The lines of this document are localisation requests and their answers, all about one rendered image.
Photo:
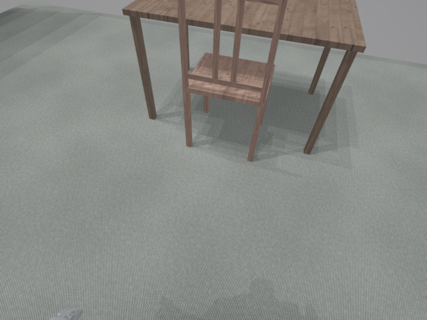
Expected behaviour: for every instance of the table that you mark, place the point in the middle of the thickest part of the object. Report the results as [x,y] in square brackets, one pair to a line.
[327,23]

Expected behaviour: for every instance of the chair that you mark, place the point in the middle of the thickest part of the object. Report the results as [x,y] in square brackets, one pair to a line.
[229,78]

